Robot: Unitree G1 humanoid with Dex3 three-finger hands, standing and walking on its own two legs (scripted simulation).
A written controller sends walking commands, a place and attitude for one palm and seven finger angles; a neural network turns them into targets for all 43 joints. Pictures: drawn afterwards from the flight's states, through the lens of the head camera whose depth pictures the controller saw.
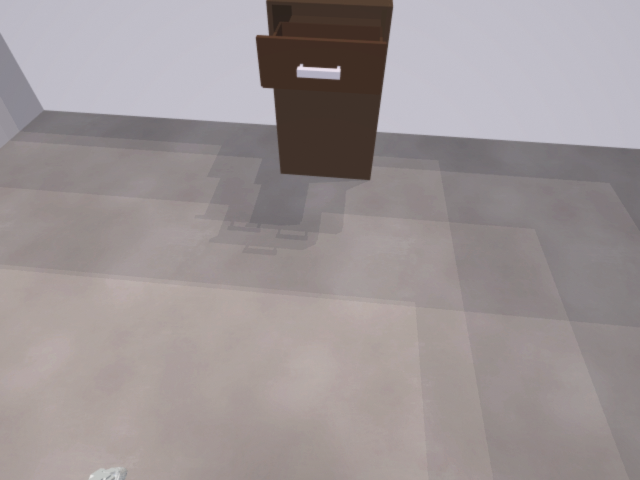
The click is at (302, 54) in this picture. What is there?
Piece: drawer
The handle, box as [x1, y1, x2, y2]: [297, 64, 340, 79]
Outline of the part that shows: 297,67 297,76 339,79 339,66 337,66 336,69 303,67 302,64 300,64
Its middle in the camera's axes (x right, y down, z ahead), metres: -0.01 -0.54 +1.24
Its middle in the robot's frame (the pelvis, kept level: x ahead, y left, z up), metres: +1.29 +0.07 -0.08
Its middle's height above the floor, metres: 0.69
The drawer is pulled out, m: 0.30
